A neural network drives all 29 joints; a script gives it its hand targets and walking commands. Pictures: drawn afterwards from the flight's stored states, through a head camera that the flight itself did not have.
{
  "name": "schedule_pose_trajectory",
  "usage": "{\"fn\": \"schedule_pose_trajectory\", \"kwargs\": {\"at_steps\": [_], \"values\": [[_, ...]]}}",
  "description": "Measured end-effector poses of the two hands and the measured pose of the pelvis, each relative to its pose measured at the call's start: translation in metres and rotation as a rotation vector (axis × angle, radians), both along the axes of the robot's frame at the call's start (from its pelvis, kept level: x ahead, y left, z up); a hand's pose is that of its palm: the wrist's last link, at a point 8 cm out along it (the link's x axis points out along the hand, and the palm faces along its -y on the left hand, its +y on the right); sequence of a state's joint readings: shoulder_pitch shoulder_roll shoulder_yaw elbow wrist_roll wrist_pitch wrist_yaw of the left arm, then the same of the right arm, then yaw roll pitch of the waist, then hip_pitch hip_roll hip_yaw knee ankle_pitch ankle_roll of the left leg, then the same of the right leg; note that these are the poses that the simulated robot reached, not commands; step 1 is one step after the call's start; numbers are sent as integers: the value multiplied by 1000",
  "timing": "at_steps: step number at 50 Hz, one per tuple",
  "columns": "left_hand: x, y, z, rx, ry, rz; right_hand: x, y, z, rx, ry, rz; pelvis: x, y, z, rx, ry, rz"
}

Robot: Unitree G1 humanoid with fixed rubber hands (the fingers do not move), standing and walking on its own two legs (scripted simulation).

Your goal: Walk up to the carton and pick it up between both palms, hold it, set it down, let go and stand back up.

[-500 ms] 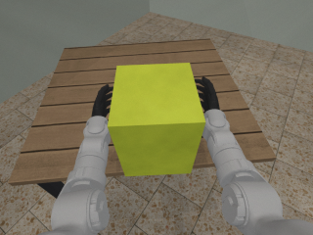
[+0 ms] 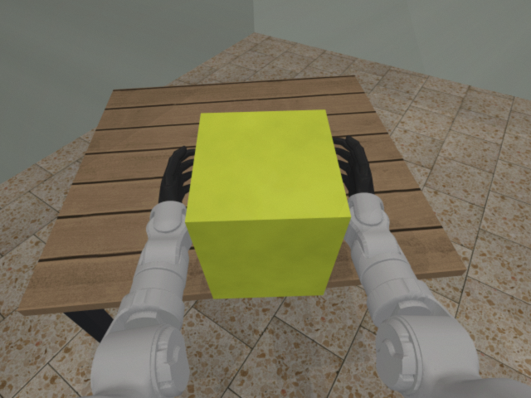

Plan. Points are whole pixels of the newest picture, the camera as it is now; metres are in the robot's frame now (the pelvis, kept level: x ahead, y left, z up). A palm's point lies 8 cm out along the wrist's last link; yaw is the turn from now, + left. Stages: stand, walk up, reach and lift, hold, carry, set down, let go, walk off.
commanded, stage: reach and lift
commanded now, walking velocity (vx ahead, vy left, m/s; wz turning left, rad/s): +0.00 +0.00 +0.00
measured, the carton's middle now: (265, 210) +0.40 +0.03 +0.06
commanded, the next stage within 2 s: none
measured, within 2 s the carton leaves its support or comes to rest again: neither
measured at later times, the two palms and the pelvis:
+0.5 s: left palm (168, 197) +0.36 +0.18 +0.13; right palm (365, 187) +0.38 -0.11 +0.13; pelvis -0.02 +0.00 +0.00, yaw +0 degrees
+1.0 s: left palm (154, 175) +0.35 +0.18 +0.19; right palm (376, 164) +0.36 -0.11 +0.19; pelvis -0.03 +0.00 +0.00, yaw +0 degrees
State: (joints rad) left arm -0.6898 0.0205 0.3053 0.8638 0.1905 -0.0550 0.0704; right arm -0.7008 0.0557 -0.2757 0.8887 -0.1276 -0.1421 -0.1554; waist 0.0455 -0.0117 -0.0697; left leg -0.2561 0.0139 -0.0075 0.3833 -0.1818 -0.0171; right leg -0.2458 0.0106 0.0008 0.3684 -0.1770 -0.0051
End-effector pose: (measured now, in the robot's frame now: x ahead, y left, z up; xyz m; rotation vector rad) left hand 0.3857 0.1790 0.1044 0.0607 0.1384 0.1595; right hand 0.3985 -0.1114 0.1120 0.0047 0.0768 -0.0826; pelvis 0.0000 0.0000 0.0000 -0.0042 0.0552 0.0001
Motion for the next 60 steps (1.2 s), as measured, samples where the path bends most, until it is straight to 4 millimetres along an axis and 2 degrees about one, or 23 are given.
{"fn": "schedule_pose_trajectory", "kwargs": {"at_steps": [8,15,19,23,30,34,52,60], "values": [[-13,0,14,5,-83,1,-14,0,16,-22,-89,3,-12,0,0,0,-16,0],[-24,-1,4,7,-15,-3,-25,-1,5,-48,-26,0,-20,-1,0,1,-28,0],[-26,-1,3,1,4,-1,-27,-1,6,-56,-9,1,-22,-1,0,1,-30,0],[-23,-1,14,-8,-2,4,-24,-1,16,-44,-13,0,-22,-1,0,1,-30,0],[-18,-2,50,-16,-21,15,-17,-1,41,7,-29,1,-20,-1,0,1,-34,0],[-18,-2,63,-20,-12,18,-17,-2,51,16,-20,3,-20,0,0,1,-54,0],[-37,-2,83,-46,39,17,-35,-1,84,9,30,-1,-28,3,-1,-4,-145,1],[-38,-9,96,-44,53,4,-39,-9,100,9,44,-15,-33,4,-1,-5,-153,1]]}}
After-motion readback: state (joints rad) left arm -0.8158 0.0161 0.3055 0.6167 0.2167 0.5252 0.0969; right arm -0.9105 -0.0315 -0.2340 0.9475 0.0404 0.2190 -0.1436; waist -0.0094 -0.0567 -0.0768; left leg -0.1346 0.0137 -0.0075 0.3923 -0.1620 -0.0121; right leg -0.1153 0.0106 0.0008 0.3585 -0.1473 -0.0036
